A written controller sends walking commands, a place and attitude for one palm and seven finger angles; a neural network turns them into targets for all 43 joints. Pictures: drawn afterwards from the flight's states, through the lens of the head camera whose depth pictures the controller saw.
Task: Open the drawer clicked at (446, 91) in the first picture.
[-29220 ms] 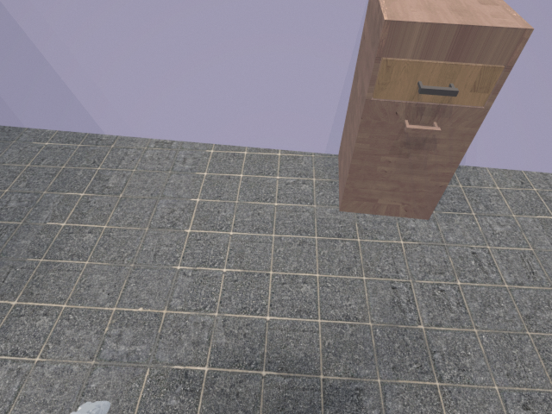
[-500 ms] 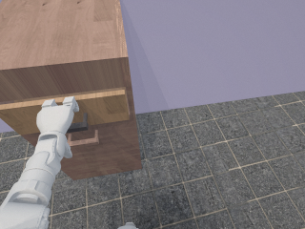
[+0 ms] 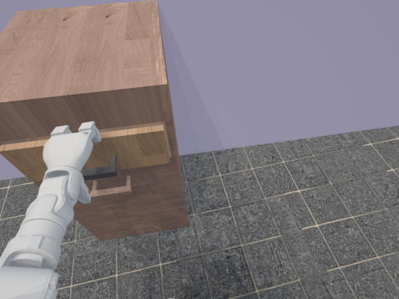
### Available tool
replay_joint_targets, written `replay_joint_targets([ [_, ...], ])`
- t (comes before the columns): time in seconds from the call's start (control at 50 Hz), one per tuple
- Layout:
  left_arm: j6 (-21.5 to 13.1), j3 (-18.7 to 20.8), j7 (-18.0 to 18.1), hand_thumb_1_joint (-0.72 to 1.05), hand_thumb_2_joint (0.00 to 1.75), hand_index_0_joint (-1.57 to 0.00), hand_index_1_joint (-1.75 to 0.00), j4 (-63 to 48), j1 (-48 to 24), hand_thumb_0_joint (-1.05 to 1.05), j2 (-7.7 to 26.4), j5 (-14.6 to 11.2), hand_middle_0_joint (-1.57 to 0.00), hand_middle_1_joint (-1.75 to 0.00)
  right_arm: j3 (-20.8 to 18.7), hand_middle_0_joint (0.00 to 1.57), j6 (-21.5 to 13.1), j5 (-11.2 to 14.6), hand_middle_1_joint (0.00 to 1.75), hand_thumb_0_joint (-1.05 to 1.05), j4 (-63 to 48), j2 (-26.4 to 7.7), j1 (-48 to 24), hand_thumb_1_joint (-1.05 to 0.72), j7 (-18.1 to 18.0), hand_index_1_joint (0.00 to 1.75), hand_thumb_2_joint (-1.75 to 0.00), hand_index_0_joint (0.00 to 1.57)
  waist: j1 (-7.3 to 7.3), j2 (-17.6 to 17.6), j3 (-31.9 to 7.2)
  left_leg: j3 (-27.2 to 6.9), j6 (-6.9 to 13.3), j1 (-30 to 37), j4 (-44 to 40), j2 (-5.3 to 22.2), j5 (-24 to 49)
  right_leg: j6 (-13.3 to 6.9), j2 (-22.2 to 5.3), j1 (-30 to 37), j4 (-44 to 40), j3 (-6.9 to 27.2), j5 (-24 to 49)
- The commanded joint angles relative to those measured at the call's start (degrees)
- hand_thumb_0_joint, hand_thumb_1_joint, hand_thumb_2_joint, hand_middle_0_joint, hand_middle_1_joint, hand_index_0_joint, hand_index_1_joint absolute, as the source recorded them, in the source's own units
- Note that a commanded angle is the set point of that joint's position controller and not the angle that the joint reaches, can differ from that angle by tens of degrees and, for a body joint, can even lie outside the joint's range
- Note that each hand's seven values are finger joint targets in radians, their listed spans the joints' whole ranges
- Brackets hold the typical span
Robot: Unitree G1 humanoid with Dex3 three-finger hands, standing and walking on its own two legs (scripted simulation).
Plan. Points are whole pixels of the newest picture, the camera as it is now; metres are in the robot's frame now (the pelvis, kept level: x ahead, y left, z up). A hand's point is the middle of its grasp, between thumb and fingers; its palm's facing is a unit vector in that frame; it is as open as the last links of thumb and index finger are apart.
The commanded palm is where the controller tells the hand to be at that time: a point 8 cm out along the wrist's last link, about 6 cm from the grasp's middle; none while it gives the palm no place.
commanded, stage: lift the hand off the handle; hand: left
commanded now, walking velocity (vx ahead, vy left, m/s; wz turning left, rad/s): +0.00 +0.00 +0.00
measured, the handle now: (92, 167) +0.43 +0.29 -0.05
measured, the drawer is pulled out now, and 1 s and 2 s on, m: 0.03 0.03 0.03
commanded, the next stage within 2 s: draw the hand back to the body in 0.92 s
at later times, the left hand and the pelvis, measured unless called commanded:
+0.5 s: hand (75, 153) +0.39 +0.27 +0.07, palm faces +0.00 -0.03 -1.00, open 13.8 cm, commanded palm +0.37 +0.27 +0.13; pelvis +0.01 +0.00 +0.01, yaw +0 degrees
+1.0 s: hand (65, 147) +0.39 +0.29 +0.09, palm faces -0.04 -0.04 -1.00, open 13.8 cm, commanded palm +0.37 +0.28 +0.15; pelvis +0.01 +0.00 +0.01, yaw +1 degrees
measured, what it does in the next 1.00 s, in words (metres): stands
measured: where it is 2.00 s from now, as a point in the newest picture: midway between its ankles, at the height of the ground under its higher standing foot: outside the picture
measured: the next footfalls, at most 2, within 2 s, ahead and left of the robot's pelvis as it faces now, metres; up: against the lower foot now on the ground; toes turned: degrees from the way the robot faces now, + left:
none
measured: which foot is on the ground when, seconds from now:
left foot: down 0.00-1.00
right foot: down 0.00-1.00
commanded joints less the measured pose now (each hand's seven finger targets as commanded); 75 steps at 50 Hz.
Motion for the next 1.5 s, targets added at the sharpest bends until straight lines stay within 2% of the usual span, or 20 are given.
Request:
replay_joint_targets([
  [0.0,0.83,3.47,1.45,-0.50,0.30,-0.30,-1.20,-11.81,-18.64,0.00,13.75,-0.83,-0.30,-1.20,-2.79,0.20,-1.79,-0.05,0.30,0.00,-6.03,-8.07,0.92,-0.90,-0.30,0.30,-0.90,0.20,-0.38,0.50,-17.03,-1.23,0.57,17.86,-4.17,-0.95,18.39,-0.70,1.39,3.81,-6.09,-0.10,20.12],
  [0.12,1.15,3.57,-0.71,-0.50,0.30,-0.30,-1.20,-14.02,-21.47,0.00,15.04,-0.97,-0.30,-1.20,-2.36,0.20,-1.40,0.24,0.30,0.00,-6.22,-8.30,0.08,-0.90,-0.38,0.30,-0.90,0.20,-0.29,-0.66,-15.46,-1.73,0.57,18.85,-5.93,-0.91,17.58,-0.57,1.21,3.93,-7.40,-0.18,18.83],
  [0.18,0.40,4.38,-1.16,-0.50,0.30,-0.30,-1.20,-17.65,-21.71,0.00,16.00,-0.85,-0.30,-1.20,-2.50,0.20,-1.34,0.12,0.30,0.00,-6.78,-8.08,-0.26,-0.90,-0.28,0.30,-0.90,0.20,0.62,1.49,-18.17,-1.85,0.44,21.14,-6.20,-0.87,19.97,-0.82,1.17,5.29,-7.23,0.02,19.99],
  [0.26,1.59,3.42,-1.55,-0.50,0.30,-0.30,-1.20,-16.79,-19.45,0.00,13.88,-1.72,-0.30,-1.20,-2.43,0.20,-1.43,0.11,0.30,0.00,-6.96,-8.22,-0.95,-0.90,-0.11,0.30,-0.90,0.20,0.15,-0.65,-15.02,-1.84,0.40,20.42,-6.87,-0.73,18.98,-0.92,1.12,5.52,-7.96,-0.42,18.78],
  [0.32,2.23,4.83,-1.88,-0.50,0.30,-0.30,-1.20,-18.51,-19.69,0.00,16.19,-1.15,-0.30,-1.20,-2.23,0.20,-1.34,0.30,0.30,0.00,-7.33,-8.04,-1.73,-0.90,-0.20,0.30,-0.90,0.20,1.48,0.95,-16.70,-1.52,0.33,21.33,-7.36,-1.05,19.83,-0.84,1.05,6.85,-8.03,-0.06,20.05],
  [0.36,2.81,3.86,-2.54,-0.50,0.30,-0.30,-1.20,-18.92,-20.57,0.00,15.30,-1.80,-0.30,-1.20,-2.17,0.20,-1.39,0.21,0.30,0.00,-7.30,-8.34,-1.58,-0.90,-0.19,0.30,-0.90,0.20,0.51,-0.35,-15.92,-1.80,0.36,21.37,-7.57,-0.86,19.80,-1.02,0.91,7.54,-8.34,-0.28,19.82],
  [0.48,2.81,5.54,-5.05,-0.50,0.30,-0.30,-1.20,-19.15,-20.19,0.00,18.03,-2.06,-0.30,-1.20,-1.85,0.20,-1.29,0.46,0.30,0.00,-7.39,-8.22,-2.53,-0.90,-0.69,0.30,-0.90,0.20,1.38,-0.98,-15.44,-1.31,0.64,21.74,-8.29,-1.28,20.02,-0.55,0.75,9.12,-9.34,0.26,21.64],
  [0.56,2.07,3.60,-6.82,-0.50,0.30,-0.30,-1.20,-21.83,-18.87,0.00,15.56,-3.54,-0.30,-1.20,-1.99,0.20,-1.41,0.35,0.30,0.00,-7.89,-8.33,-2.74,-0.90,-0.57,0.30,-0.90,0.20,0.70,-0.49,-14.97,-1.37,0.70,23.04,-8.22,-1.24,21.58,-0.80,0.64,9.64,-9.69,0.06,22.66],
  [0.62,1.61,5.45,-7.65,-0.50,0.30,-0.30,-1.20,-20.51,-19.64,0.00,18.21,-3.38,-0.30,-1.20,-1.60,0.20,-1.16,0.67,0.30,0.00,-7.64,-8.34,-3.11,-0.90,-0.83,0.30,-0.90,0.20,1.35,-2.17,-13.11,-1.24,0.77,21.11,-8.73,-1.64,19.19,-0.40,0.54,9.68,-10.15,0.27,22.16],
  [0.68,0.92,6.19,-8.21,-0.50,0.30,-0.30,-1.20,-22.50,-20.22,0.00,19.39,-3.44,-0.30,-1.20,-1.74,0.20,-1.20,0.61,0.30,0.00,-7.78,-8.21,-3.18,-0.90,-0.97,0.30,-0.90,0.20,1.66,-0.60,-15.54,-1.08,0.83,22.82,-8.60,-1.78,20.64,-0.43,0.48,10.68,-10.20,0.61,23.23],
  [0.88,0.24,5.91,-10.19,-0.50,0.30,-0.30,-1.20,-18.45,-22.17,0.00,20.03,-3.78,-0.30,-1.20,-1.51,0.20,-0.89,0.82,0.30,0.00,-7.13,-8.62,-2.76,-0.90,-1.17,0.30,-0.90,0.20,1.12,-1.98,-13.82,-1.30,0.75,21.89,-9.08,-1.74,18.29,-0.36,0.35,9.49,-10.80,0.42,20.90],
  [0.92,-0.53,4.03,-10.28,-0.50,0.30,-0.30,-1.20,-19.89,-24.68,0.00,18.35,-3.79,-0.30,-1.20,-1.55,0.20,-1.00,0.85,0.30,0.00,-7.47,-8.44,-2.91,-0.90,-0.99,0.30,-0.90,0.20,0.88,0.30,-13.41,-1.53,0.64,22.41,-9.11,-1.68,18.02,-0.63,0.39,8.07,-10.57,0.15,19.89],
  [0.98,-1.54,6.44,-9.89,-0.50,0.30,-0.30,-1.20,-21.25,-23.33,0.00,20.37,-3.62,-0.30,-1.20,-1.97,0.20,-0.93,0.54,0.30,0.00,-7.66,-8.37,-1.99,-0.90,-0.91,0.30,-0.90,0.20,1.74,0.82,-17.28,-1.61,0.69,23.70,-8.36,-1.69,21.46,-0.78,0.59,9.66,-9.84,0.36,22.22],
  [1.0,-1.45,5.31,-9.60,-0.50,0.30,-0.30,-1.20,-20.84,-22.99,0.00,18.78,-3.93,-0.30,-1.20,-2.02,0.20,-0.98,0.45,0.30,0.00,-7.56,-8.43,-1.93,-0.90,-0.79,0.30,-0.90,0.20,1.06,0.31,-15.68,-1.82,0.62,23.44,-8.13,-1.53,21.85,-0.97,0.72,8.87,-9.40,-0.18,22.33],
  [1.04,-1.41,6.82,-8.87,-0.50,0.30,-0.30,-1.20,-24.76,-18.20,0.00,18.75,-4.47,-0.30,-1.20,-2.37,0.20,-1.08,0.46,0.30,0.00,-8.53,-8.20,-2.71,-0.90,-0.34,0.30,-0.90,0.20,2.71,1.44,-17.93,-1.89,0.49,25.05,-8.20,-1.29,25.16,-1.12,0.87,10.04,-9.07,-0.18,23.86],
  [1.16,3.74,9.80,-7.59,-0.50,0.30,-0.30,-1.20,-33.82,-4.76,0.00,19.13,-6.06,-0.30,-1.20,-1.78,0.20,-1.27,0.45,0.30,0.00,-10.68,-8.11,-6.44,-0.90,0.80,0.30,-0.90,0.20,5.19,0.46,-18.10,-1.73,0.13,24.73,-9.99,-1.07,28.00,-1.02,0.75,15.19,-9.62,-0.42,25.89],
  [1.26,7.63,8.75,-9.24,-0.50,0.30,-0.30,-1.20,-37.80,-0.82,0.00,18.26,-7.14,-0.30,-1.20,-0.80,0.20,-1.72,1.00,0.30,0.00,-11.00,-8.24,-9.76,-0.90,0.03,0.30,-0.90,0.20,4.41,-2.71,-11.70,-1.32,0.47,23.62,-12.22,-1.12,22.13,-0.45,0.40,15.41,-12.02,-0.36,22.68],
  [1.32,6.75,7.78,-10.34,-0.50,0.30,-0.30,-1.20,-43.68,-0.90,0.00,17.96,-6.69,-0.30,-1.20,-0.38,0.20,-2.35,0.81,0.30,0.00,-11.11,-7.50,-11.31,-0.90,-0.62,0.30,-0.90,0.20,4.32,-0.27,-12.80,-1.99,0.63,27.30,-12.46,-1.37,22.51,-0.30,0.41,14.25,-12.43,-0.28,21.49],
  [1.4,5.43,6.49,-11.82,-0.50,0.30,-0.30,-1.20,-45.98,3.59,0.00,15.69,-8.02,-0.30,-1.20,-0.05,0.20,-3.04,0.42,0.30,0.00,-10.88,-6.98,-12.59,-0.90,-1.00,0.30,-0.90,0.20,3.95,0.15,-8.26,-2.58,0.40,27.98,-12.90,-1.32,21.17,-0.41,0.46,12.60,-13.32,-0.89,19.23],
  [1.48,4.33,7.68,-12.09,-0.50,0.30,-0.30,-1.20,-51.80,5.13,0.00,16.76,-7.98,-0.30,-1.20,0.47,0.20,-3.45,0.07,0.30,0.00,-11.38,-6.48,-14.64,-0.90,-0.84,0.30,-0.90,0.20,5.29,2.11,-10.55,-3.01,-0.04,30.13,-13.42,-1.64,22.09,-0.51,0.08,14.19,-13.73,-0.76,19.29],
])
